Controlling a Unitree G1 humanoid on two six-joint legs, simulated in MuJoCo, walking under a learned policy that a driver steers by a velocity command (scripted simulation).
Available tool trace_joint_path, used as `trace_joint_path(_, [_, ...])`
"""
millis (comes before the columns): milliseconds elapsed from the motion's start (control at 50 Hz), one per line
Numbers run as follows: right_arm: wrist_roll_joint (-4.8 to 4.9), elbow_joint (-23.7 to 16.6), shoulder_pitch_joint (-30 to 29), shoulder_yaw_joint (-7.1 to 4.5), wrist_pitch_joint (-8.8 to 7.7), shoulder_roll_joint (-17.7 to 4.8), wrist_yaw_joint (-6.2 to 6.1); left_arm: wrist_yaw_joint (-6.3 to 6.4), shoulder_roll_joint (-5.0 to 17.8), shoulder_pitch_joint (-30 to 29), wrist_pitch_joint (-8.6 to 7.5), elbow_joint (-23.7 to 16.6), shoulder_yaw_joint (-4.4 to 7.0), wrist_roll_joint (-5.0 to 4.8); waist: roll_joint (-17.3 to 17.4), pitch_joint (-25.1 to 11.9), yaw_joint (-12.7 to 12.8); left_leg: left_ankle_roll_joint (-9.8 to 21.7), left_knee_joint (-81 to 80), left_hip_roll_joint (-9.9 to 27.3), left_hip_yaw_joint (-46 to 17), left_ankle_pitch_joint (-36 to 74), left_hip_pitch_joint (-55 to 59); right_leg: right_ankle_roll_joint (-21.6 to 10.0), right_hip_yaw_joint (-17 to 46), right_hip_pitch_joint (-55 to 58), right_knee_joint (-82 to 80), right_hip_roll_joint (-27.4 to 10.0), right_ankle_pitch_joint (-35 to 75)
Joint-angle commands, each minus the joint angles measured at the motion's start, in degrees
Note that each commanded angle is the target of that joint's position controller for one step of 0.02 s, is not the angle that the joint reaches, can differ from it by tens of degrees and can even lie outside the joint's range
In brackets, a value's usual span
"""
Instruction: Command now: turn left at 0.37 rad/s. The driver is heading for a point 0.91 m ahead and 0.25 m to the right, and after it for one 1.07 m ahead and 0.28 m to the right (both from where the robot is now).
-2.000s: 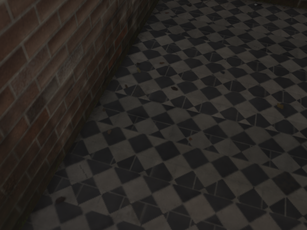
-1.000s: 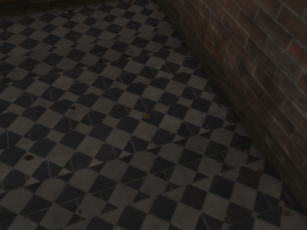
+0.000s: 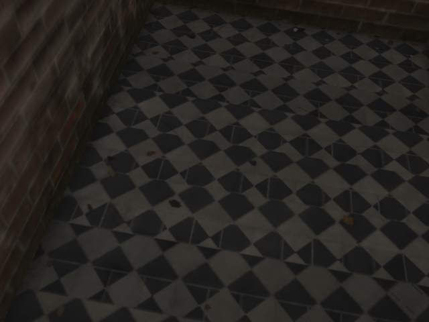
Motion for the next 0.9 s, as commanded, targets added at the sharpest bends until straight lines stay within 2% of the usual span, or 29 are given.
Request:
trace_joint_path(20, [-0.48,-3.21,1.04,-2.14,-0.19,-8.83,0.44,-0.49,4.23,-3.08,-1.29,-4.51,0.46,-0.13,9.35,-6.21,-2.30,8.95,-4.90,15.86,-14.91,18.51,8.23,-0.36,-0.09,-0.11,-3.01,-1.44,-2.58])
trace_joint_path(100, [-0.05,-3.01,-1.13,-1.52,-0.01,-7.88,1.16,-1.25,4.16,-1.15,-1.94,-4.09,0.15,-0.36,8.87,-6.75,-1.58,8.99,-2.73,15.01,-16.20,25.69,8.56,-1.30,-1.06,6.29,-11.35,-1.47,-3.53])
trace_joint_path(140, [0.77,-2.75,-2.92,-0.94,-0.06,-6.47,1.23,-1.73,3.05,1.64,-2.49,-3.14,-0.22,0.01,7.91,-6.76,1.11,6.61,-1.63,12.48,-15.30,23.33,7.11,-2.65,-1.73,13.64,-25.14,-1.35,7.30])
trace_joint_path(160, [0.60,-2.33,-1.71,-0.70,-0.40,-5.60,1.21,-1.75,4.01,2.36,-2.79,-3.08,-0.23,0.88,6.05,-7.02,1.17,4.02,-1.44,10.75,-14.24,17.54,4.87,-3.84,0.31,18.94,-29.21,-3.76,17.06])
trace_joint_path(180, [-0.80,-1.99,1.49,-0.39,-0.97,-4.47,1.31,-1.42,7.86,2.68,-2.84,-3.82,0.30,1.81,-1.57,-8.59,-1.18,0.62,3.64,6.49,-9.38,6.54,1.80,-6.84,6.81,23.81,-28.15,-11.37,31.08])
trace_joint_path(200, [-0.58,-1.19,4.23,-0.69,-1.42,-4.57,1.50,-1.34,8.13,0.42,-2.56,-3.36,0.04,2.23,-9.03,-7.27,-4.06,-2.39,5.59,1.32,-2.96,-8.28,-0.98,-13.55,11.18,22.28,-26.83,-15.71,37.03])
trace_joint_path(220, [-1.19,-1.00,2.92,-0.81,-1.49,-5.86,1.37,-1.40,4.94,-0.37,-2.58,-3.45,-0.84,1.76,-9.40,-7.35,-2.73,-4.70,5.18,2.76,-0.94,-10.38,0.46,-16.92,13.61,19.71,-28.57,-17.43,30.94])
trace_joint_path(240, [-0.99,-0.85,1.31,-0.65,-1.42,-5.27,1.30,-1.44,3.20,1.22,-2.71,-2.57,-1.44,1.40,-8.33,-9.11,-1.36,-5.22,3.89,2.98,0.92,-10.06,0.96,-15.50,12.79,21.47,-30.59,-14.79,12.98])
trace_joint_path(260, [-0.37,-1.11,-1.31,-0.67,-1.33,-4.84,1.46,-1.23,6.65,5.01,-2.43,-1.39,-0.35,0.22,-9.22,-8.00,1.32,-5.26,7.49,0.85,5.08,-12.97,-2.71,-14.63,13.80,22.90,-33.30,-13.10,-8.87])
trace_joint_path(280, [0.33,-2.01,-3.53,-0.90,-1.50,-5.28,1.83,-0.95,9.93,8.24,-2.33,-0.43,0.49,-0.49,-11.21,-3.66,3.20,-5.36,12.15,1.24,7.49,-14.91,-8.40,-16.08,18.76,21.96,-37.38,-15.85,-24.32])
trace_joint_path(300, [1.10,-2.81,-5.54,-1.13,-2.12,-5.97,2.14,-0.49,11.07,10.04,-2.50,0.04,0.73,-0.28,-11.82,0.63,4.19,-5.21,18.55,3.79,7.48,-16.87,-13.95,-17.77,23.78,20.57,-40.34,-19.54,-28.21])
trace_joint_path(320, [1.75,-2.83,-5.54,-1.39,-3.08,-6.29,2.48,-0.19,10.78,11.12,-2.87,0.16,0.65,-0.27,-10.36,2.73,4.22,-4.73,22.70,5.29,7.19,-17.69,-18.18,-18.48,25.34,21.19,-41.40,-20.48,-27.31])
trace_joint_path(360, [1.80,-2.25,-4.61,-0.94,-5.16,-4.51,3.10,-0.10,8.81,11.74,-3.61,-0.23,0.21,-1.08,-8.06,2.60,4.08,-3.80,21.41,7.44,7.78,-14.71,-22.13,-17.62,22.13,25.28,-41.42,-19.03,-21.89])
trace_joint_path(380, [1.42,-2.34,-5.64,-0.62,-6.28,-3.39,3.32,-0.28,8.33,12.12,-3.69,-0.25,0.00,-1.35,-7.17,1.82,4.25,-3.65,17.19,7.43,8.50,-13.28,-19.00,-17.10,19.91,24.07,-41.33,-17.19,-17.90])
trace_joint_path(420, [1.18,-1.80,-4.67,-0.25,-8.01,-1.48,3.74,-0.71,8.67,10.16,-3.39,-1.13,0.02,-1.78,-7.76,0.81,2.33,-3.90,7.28,4.96,10.76,-11.72,-6.93,-16.64,14.60,16.89,-40.54,-12.50,-11.04])
trace_joint_path(440, [1.35,-1.15,-3.16,-0.46,-8.54,-1.74,3.94,-0.88,9.09,9.37,-3.20,-1.75,0.13,-1.96,-8.42,0.66,1.14,-4.28,3.15,3.68,11.82,-9.70,-1.93,-17.02,13.54,13.87,-39.55,-11.21,-9.24])
trace_joint_path(480, [1.93,0.96,2.37,-1.24,-9.05,-3.06,3.73,-1.02,8.46,7.58,-2.82,-3.19,-0.06,-2.24,-5.90,-0.42,-2.45,-4.55,-6.39,3.19,13.53,2.38,10.31,-16.03,12.53,6.82,-34.97,-9.51,-7.43])
trace_joint_path(500, [2.18,2.19,7.05,-1.86,-9.00,-4.33,3.17,-1.12,6.39,6.90,-3.09,-4.06,-0.62,-2.02,-4.41,-2.60,-4.68,-4.68,-5.80,4.82,12.73,3.75,19.68,-14.17,12.01,0.71,-30.94,-7.85,-7.31])
trace_joint_path(520, [2.45,3.69,15.76,-2.72,-8.91,-6.34,2.33,-1.45,2.44,3.73,-3.76,-5.66,-1.82,-1.52,-1.40,-5.97,-9.31,-3.56,-5.85,11.00,6.61,-0.43,32.02,-10.88,9.23,-9.24,-20.07,-4.45,-8.33])
trace_joint_path(540, [0.85,3.56,22.03,-3.87,-8.63,-12.29,1.82,-1.79,-3.32,3.37,-5.02,-8.81,-3.65,-1.36,12.34,-10.85,-10.63,1.13,-10.73,25.32,-13.17,-15.86,39.87,-7.57,3.12,-19.81,0.52,0.03,-11.07])
trace_joint_path(560, [-0.53,3.52,19.30,-4.31,-8.76,-13.37,2.42,-1.61,-0.40,4.06,-5.74,-10.46,-3.16,-3.79,14.08,-8.15,-8.45,6.76,-14.64,31.82,-26.16,-31.37,33.53,-7.29,4.02,-27.67,12.36,-3.64,-10.20])
trace_joint_path(580, [-0.18,2.70,15.76,-3.15,-9.11,-9.55,2.49,-1.75,2.60,4.07,-5.55,-9.74,-2.38,-4.15,10.81,-2.88,-7.15,6.37,-15.36,29.93,-22.72,-31.81,30.95,-7.62,4.44,-31.80,18.64,-5.87,-5.77])
trace_joint_path(620, [-0.31,2.61,12.89,-1.77,-9.23,-5.68,2.62,-2.47,2.80,5.93,-4.71,-8.27,-2.02,-2.57,8.28,-0.48,-4.85,4.12,-16.20,25.62,-10.93,-20.73,26.39,-7.55,3.38,-31.66,22.93,-7.64,1.50])
trace_joint_path(640, [-0.35,3.05,11.96,-1.46,-9.13,-4.81,2.64,-2.97,2.34,5.83,-4.21,-8.21,-1.96,-2.47,7.63,1.51,-3.87,3.13,-17.10,24.00,-5.67,-14.69,23.27,-7.45,3.25,-30.79,23.23,-8.68,4.02])
trace_joint_path(700, [-0.59,4.29,12.06,-1.24,-9.44,-4.29,2.35,-3.83,1.22,5.48,-3.00,-8.41,-2.04,-2.62,6.14,3.79,-2.65,1.96,-19.61,21.37,5.81,-3.34,17.89,-6.23,1.89,-28.96,25.64,-9.02,10.76])
trace_joint_path(760, [-1.27,5.76,11.47,-0.80,-9.41,-3.49,1.97,-4.05,0.81,1.38,-2.58,-10.10,-2.30,-2.34,4.93,7.95,-2.11,1.23,-22.17,19.16,15.23,4.10,13.38,-5.60,-0.93,-27.32,18.99,-7.94,16.45])
trace_joint_path(840, [-0.84,8.32,14.24,-1.09,-8.87,-5.78,1.30,-6.24,-0.84,-6.77,-3.44,-12.40,-3.32,-2.30,2.05,10.87,-3.93,-1.43,-23.62,18.79,23.21,15.75,15.20,-9.05,-8.93,-20.75,2.23,-6.63,21.08])
trace_joint_path(860, [-0.92,8.58,13.90,-1.33,-8.58,-7.43,1.08,-6.79,-0.83,-7.68,-3.74,-12.91,-3.34,-2.46,2.69,10.32,-3.11,-2.26,-21.90,18.84,25.15,29.15,15.95,-10.63,-11.57,-16.34,-1.81,-4.85,20.36])
trace_joint_path(900, [-0.98,9.15,14.93,-2.13,-7.51,-11.46,0.33,-6.99,1.96,-6.61,-3.78,-13.43,-2.13,-3.05,7.43,5.30,-0.06,-2.70,-13.80,20.06,26.29,63.57,21.62,-12.96,-16.35,-8.34,-3.27,0.49,16.39])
